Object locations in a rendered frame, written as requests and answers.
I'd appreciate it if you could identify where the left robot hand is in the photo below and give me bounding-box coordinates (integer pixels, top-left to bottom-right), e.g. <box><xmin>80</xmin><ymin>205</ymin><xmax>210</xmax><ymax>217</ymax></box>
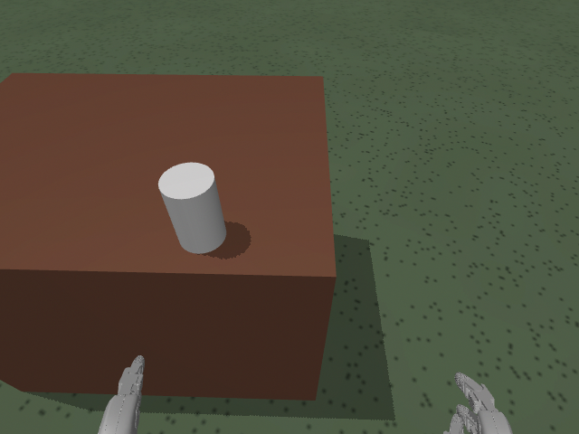
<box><xmin>98</xmin><ymin>355</ymin><xmax>145</xmax><ymax>434</ymax></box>

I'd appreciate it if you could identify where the can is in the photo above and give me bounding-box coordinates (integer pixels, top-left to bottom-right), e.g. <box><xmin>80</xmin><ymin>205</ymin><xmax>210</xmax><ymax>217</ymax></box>
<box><xmin>158</xmin><ymin>163</ymin><xmax>226</xmax><ymax>254</ymax></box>

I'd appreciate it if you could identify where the right robot hand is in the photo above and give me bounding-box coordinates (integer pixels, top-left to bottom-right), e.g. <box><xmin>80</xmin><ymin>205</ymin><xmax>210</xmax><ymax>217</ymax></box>
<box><xmin>443</xmin><ymin>372</ymin><xmax>513</xmax><ymax>434</ymax></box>

